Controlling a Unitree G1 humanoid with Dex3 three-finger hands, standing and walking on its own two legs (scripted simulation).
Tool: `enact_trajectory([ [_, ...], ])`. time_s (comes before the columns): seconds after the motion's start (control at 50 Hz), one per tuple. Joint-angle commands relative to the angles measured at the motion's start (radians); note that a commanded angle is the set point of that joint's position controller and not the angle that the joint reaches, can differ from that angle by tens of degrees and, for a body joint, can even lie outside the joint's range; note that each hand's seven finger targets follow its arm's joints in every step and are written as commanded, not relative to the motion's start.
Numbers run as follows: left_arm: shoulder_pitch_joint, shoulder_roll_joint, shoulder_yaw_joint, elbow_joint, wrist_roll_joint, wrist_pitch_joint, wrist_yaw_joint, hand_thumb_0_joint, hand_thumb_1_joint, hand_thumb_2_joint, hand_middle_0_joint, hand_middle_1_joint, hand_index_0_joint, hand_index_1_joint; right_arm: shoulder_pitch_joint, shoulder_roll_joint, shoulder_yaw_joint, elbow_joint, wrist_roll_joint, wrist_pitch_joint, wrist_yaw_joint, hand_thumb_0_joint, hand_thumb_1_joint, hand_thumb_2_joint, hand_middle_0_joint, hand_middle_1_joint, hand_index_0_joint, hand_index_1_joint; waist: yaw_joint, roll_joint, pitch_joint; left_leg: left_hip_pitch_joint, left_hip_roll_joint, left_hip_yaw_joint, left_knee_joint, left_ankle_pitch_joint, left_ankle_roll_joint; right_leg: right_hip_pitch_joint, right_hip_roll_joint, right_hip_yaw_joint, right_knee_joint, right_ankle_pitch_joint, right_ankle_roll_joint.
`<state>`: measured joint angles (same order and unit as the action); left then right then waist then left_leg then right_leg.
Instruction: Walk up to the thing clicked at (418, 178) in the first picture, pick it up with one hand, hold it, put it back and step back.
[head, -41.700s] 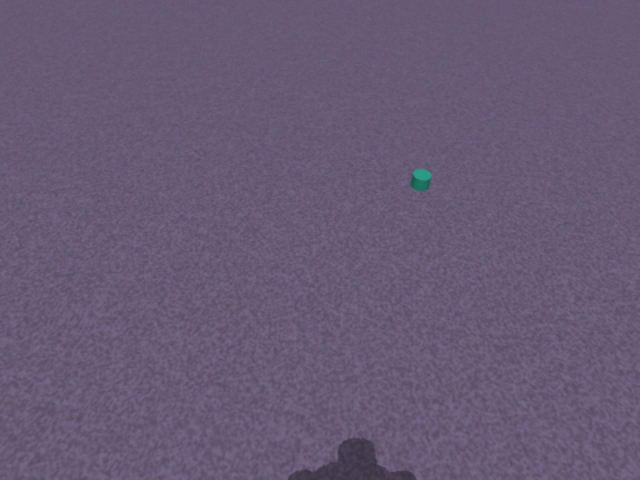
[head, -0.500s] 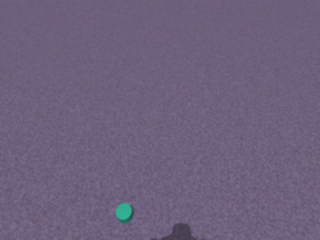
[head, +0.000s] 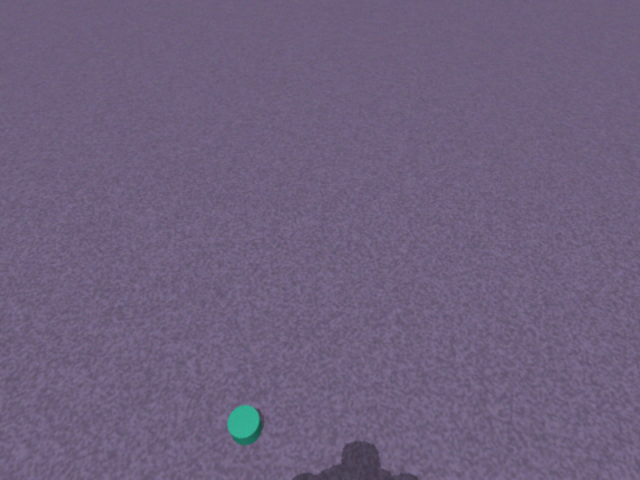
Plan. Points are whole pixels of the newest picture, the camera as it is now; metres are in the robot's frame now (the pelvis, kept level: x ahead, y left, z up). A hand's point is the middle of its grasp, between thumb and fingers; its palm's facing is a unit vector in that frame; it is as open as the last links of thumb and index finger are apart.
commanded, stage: stand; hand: left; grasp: from above
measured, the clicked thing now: (245, 425) +0.45 +0.24 -0.75
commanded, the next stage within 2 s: step back in 0.60 s
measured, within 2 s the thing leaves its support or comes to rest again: neither
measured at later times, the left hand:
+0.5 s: hand out of the picture +0.07 +0.24 -0.16, palm faces +0.00 -0.94 -0.34, open 7.4 cm
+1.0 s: hand out of the picture +0.10 +0.31 -0.18, palm faces +0.00 -0.92 -0.38, open 7.4 cm
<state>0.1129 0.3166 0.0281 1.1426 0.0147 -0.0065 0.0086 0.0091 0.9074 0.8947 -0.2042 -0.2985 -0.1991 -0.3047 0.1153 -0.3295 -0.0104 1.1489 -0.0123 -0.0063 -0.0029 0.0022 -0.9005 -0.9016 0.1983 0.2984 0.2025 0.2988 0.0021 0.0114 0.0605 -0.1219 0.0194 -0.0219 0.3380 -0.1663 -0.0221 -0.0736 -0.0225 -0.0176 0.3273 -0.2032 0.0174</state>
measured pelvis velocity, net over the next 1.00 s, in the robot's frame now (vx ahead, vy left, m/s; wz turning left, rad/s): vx -0.05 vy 0.04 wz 0.01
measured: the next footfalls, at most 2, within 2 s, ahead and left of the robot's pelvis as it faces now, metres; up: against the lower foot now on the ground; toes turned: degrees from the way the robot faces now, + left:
right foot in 1.30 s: -0.10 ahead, -0.10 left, +0.00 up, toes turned -1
left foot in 1.62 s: -0.17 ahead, +0.14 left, +0.00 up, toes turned -3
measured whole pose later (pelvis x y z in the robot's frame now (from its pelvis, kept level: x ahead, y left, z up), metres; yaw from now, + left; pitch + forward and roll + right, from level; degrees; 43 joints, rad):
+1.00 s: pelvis -0.05 +0.04 -0.02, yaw +0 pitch -1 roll -1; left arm 0.00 0.41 0.07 0.91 0.00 0.06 0.04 0.01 0.91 0.89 -0.20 -0.30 -0.20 -0.30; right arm 0.13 -0.37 -0.05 0.98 -0.02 0.03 0.01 0.00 -0.90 -0.90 0.20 0.30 0.20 0.30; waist -0.02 -0.04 0.20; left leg -0.31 -0.03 -0.02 0.66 -0.33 0.05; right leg -0.44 0.08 0.16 1.01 -0.56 -0.03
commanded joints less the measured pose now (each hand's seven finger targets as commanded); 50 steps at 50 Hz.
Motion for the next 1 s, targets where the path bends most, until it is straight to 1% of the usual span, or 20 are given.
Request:
enact_trajectory([
  [0.0,-0.025,0.204,0.03,-0.063,0.0,-0.022,0.011,0.0,0.9,0.9,-0.2,-0.3,-0.2,-0.301,-0.04,-0.199,-0.038,-0.058,-0.002,-0.023,-0.015,0.0,-0.9,-0.9,0.2,0.3,0.2,0.3,0.0,-0.018,-0.074,0.027,0.103,-0.075,-0.041,0.174,0.037,-0.006,-0.105,0.073,-0.054,0.148,-0.028],
  [0.18,-0.027,0.212,0.029,-0.064,-0.002,-0.019,0.009,0.0,0.9,0.9,-0.2,-0.3,-0.2,-0.3,-0.037,-0.203,-0.036,-0.054,-0.002,-0.021,-0.013,0.0,-0.9,-0.9,0.2,0.3,0.2,0.3,-0.003,0.001,-0.059,0.012,0.099,-0.076,-0.062,0.085,0.036,-0.028,-0.102,0.076,-0.064,0.069,-0.032],
  [0.32,-0.03,0.221,0.029,-0.072,-0.004,-0.025,0.011,0.0,0.9,0.9,-0.2,-0.3,-0.2,-0.3,-0.03,-0.203,-0.035,-0.058,-0.002,-0.024,-0.012,0.0,-0.9,-0.9,0.2,0.3,0.2,0.3,-0.005,-0.018,-0.081,0.032,0.106,-0.072,-0.045,0.181,0.035,-0.007,-0.108,0.077,-0.047,0.162,-0.033],
  [0.5,-0.023,0.222,0.026,-0.066,-0.005,-0.022,0.006,0.0,0.9,0.9,-0.2,-0.3,-0.2,-0.3,-0.039,-0.204,-0.032,-0.059,0.0,-0.022,-0.011,0.0,-0.9,-0.9,0.2,0.3,0.2,0.3,-0.003,-0.02,-0.053,0.021,0.101,-0.075,-0.058,0.119,0.031,-0.034,-0.101,0.078,-0.06,0.096,-0.032],
  [0.56,-0.027,0.227,0.027,-0.071,-0.003,-0.023,0.006,0.0,0.9,0.9,-0.2,-0.3,-0.2,-0.3,-0.032,-0.211,-0.033,-0.059,-0.001,-0.023,-0.011,0.0,-0.9,-0.9,0.2,0.3,0.2,0.3,-0.005,-0.011,-0.081,0.036,0.105,-0.072,-0.052,0.148,0.032,-0.021,-0.105,0.082,-0.054,0.128,-0.035],
  [0.58,-0.024,0.301,0.073,-0.089,-0.023,-0.013,0.012,0.0,0.9,0.9,-0.2,-0.3,-0.2,-0.3,-0.076,-0.264,-0.049,-0.082,0.006,-0.006,-0.005,0.0,-0.9,-0.9,0.2,0.3,0.2,0.3,0.0,-0.014,0.037,-0.062,0.084,-0.084,0.056,0.29,0.053,-0.097,-0.092,0.096,0.03,0.301,-0.041],
  [0.64,-0.004,0.292,0.084,-0.135,-0.026,-0.005,0.017,0.0,0.9,0.9,-0.2,-0.3,-0.2,-0.3,-0.037,-0.24,-0.053,-0.116,0.022,0.008,-0.004,0.0,-0.9,-0.9,0.2,0.3,0.2,0.3,-0.011,-0.033,-0.09,-0.05,0.064,-0.05,0.182,0.336,0.064,-0.054,-0.116,0.1,0.092,0.397,-0.097],
  [0.7,-0.045,0.307,0.093,-0.189,-0.019,0.008,0.016,0.0,0.9,0.9,-0.2,-0.3,-0.2,-0.3,-0.023,-0.232,-0.062,-0.146,0.019,0.025,-0.003,0.0,-0.9,-0.9,0.2,0.3,0.2,0.3,-0.017,-0.098,-0.138,-0.066,-0.003,-0.009,0.324,0.168,0.051,-0.106,-0.201,0.176,0.081,0.41,-0.173],
  [0.74,-0.097,0.326,0.096,-0.237,-0.004,0.016,0.018,0.0,0.9,0.9,-0.2,-0.3,-0.2,-0.3,0.01,-0.231,-0.07,-0.167,0.012,0.039,0.001,0.0,-0.9,-0.9,0.2,0.3,0.2,0.3,-0.028,-0.182,-0.129,-0.091,-0.049,-0.001,0.462,-0.105,0.056,-0.173,-0.282,0.233,0.076,0.395,-0.237],
  [0.76,-0.12,0.33,0.098,-0.257,0.003,0.019,0.019,0.0,0.9,0.9,-0.2,-0.3,-0.2,-0.3,0.035,-0.23,-0.075,-0.177,0.008,0.045,0.005,0.0,-0.9,-0.9,0.2,0.3,0.2,0.3,-0.036,-0.207,-0.117,-0.094,-0.057,-0.017,0.523,-0.259,0.067,-0.225,-0.309,0.237,0.092,0.373,-0.257],
  [0.78,-0.144,0.333,0.098,-0.271,0.009,0.021,0.019,0.0,0.9,0.9,-0.2,-0.3,-0.2,-0.3,0.062,-0.227,-0.08,-0.182,0.008,0.049,0.008,0.0,-0.9,-0.9,0.2,0.3,0.2,0.3,-0.049,-0.222,-0.1,-0.093,-0.049,-0.034,0.551,-0.318,0.072,-0.273,-0.316,0.226,0.108,0.358,-0.262],
  [0.8,-0.151,0.325,0.095,-0.281,0.009,0.022,0.02,0.0,0.9,0.9,-0.2,-0.3,-0.2,-0.3,0.073,-0.224,-0.078,-0.19,0.013,0.048,0.011,0.0,-0.9,-0.9,0.2,0.3,0.2,0.3,-0.053,-0.225,-0.081,-0.111,-0.042,-0.03,0.501,-0.299,0.074,-0.265,-0.29,0.203,0.137,0.355,-0.242],
  [0.82,-0.15,0.314,0.09,-0.29,0.009,0.024,0.02,0.0,0.9,0.9,-0.2,-0.3,-0.2,-0.3,0.079,-0.227,-0.081,-0.195,0.013,0.04,0.011,0.0,-0.9,-0.9,0.2,0.3,0.2,0.3,-0.051,-0.206,-0.079,-0.125,-0.038,-0.018,0.4,-0.206,0.073,-0.229,-0.25,0.176,0.193,0.35,-0.21],
  [0.84,-0.144,0.308,0.088,-0.297,0.006,0.03,0.019,0.0,0.9,0.9,-0.2,-0.3,-0.2,-0.3,0.095,-0.241,-0.086,-0.191,0.007,0.031,0.008,0.0,-0.9,-0.9,0.2,0.3,0.2,0.3,-0.049,-0.154,-0.092,-0.104,-0.008,-0.026,0.272,0.052,0.072,-0.212,-0.196,0.14,0.266,0.293,-0.16],
  [0.86,-0.128,0.27,0.083,-0.311,-0.006,0.039,0.019,0.0,0.9,0.9,-0.2,-0.3,-0.2,-0.3,0.091,-0.287,-0.097,-0.202,-0.006,0.024,0.003,0.0,-0.9,-0.9,0.2,0.3,0.2,0.3,-0.046,0.016,-0.081,-0.119,0.11,-0.175,0.132,0.321,0.11,-0.233,-0.066,0.077,0.44,0.15,-0.093],
  [0.88,-0.108,0.221,0.076,-0.314,-0.015,0.047,0.023,0.0,0.9,0.9,-0.2,-0.3,-0.2,-0.3,0.081,-0.349,-0.11,-0.21,-0.019,0.014,0.0,0.0,-0.9,-0.9,0.2,0.3,0.2,0.3,-0.034,0.178,-0.058,-0.045,0.245,-0.385,0.049,0.525,0.181,-0.375,0.103,0.054,0.597,-0.228,-0.057],
  [0.9,-0.072,0.222,0.077,-0.319,-0.01,0.052,0.035,0.0,0.9,0.9,-0.2,-0.3,-0.2,-0.3,0.089,-0.385,-0.118,-0.226,-0.014,0.007,-0.004,0.0,-0.9,-0.9,0.2,0.3,0.2,0.3,-0.036,0.154,-0.107,-0.013,0.303,-0.417,0.079,0.688,0.23,-0.391,0.133,0.169,0.715,-0.459,-0.054],
  [0.92,-0.066,0.223,0.073,-0.309,-0.009,0.055,0.041,0.0,0.9,0.9,-0.2,-0.3,-0.2,-0.3,0.067,-0.379,-0.119,-0.239,-0.013,0.008,-0.008,0.0,-0.9,-0.9,0.2,0.3,0.2,0.3,-0.039,0.161,-0.132,-0.009,0.316,-0.447,0.065,0.643,0.23,-0.403,0.142,0.232,0.798,-0.472,-0.057],
  [0.96,-0.034,0.252,0.077,-0.295,-0.015,0.055,0.044,0.0,0.9,0.9,-0.2,-0.3,-0.2,-0.3,-0.016,-0.319,-0.11,-0.272,-0.017,0.007,-0.026,0.0,-0.9,-0.9,0.2,0.3,0.2,0.3,0.002,0.122,-0.139,0.04,0.272,-0.33,0.109,0.569,0.254,-0.43,0.115,0.246,0.889,-0.395,-0.054],
  [0.98,-0.006,0.253,0.077,-0.291,-0.018,0.054,0.04,0.0,0.9,0.9,-0.2,-0.3,-0.2,-0.3,-0.033,-0.3,-0.105,-0.286,-0.022,0.008,-0.031,0.0,-0.9,-0.9,0.2,0.3,0.2,0.3,0.019,0.123,-0.131,0.034,0.233,-0.263,0.129,0.54,0.243,-0.436,0.111,0.234,0.893,-0.348,-0.045],
])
